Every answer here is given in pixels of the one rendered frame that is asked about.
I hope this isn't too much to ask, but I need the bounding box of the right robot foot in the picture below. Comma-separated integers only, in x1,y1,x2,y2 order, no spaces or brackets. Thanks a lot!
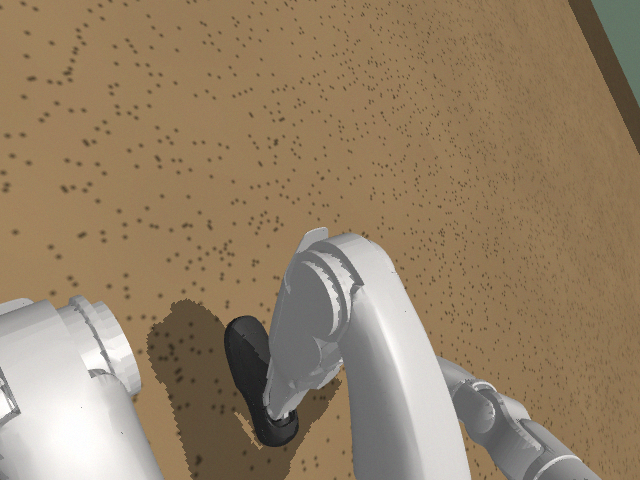
224,315,299,447

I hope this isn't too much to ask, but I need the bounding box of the right robot hand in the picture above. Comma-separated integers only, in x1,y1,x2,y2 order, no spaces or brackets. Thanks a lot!
436,355,477,400

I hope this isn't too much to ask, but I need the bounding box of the right robot arm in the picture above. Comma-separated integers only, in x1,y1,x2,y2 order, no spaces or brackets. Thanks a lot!
452,379,602,480

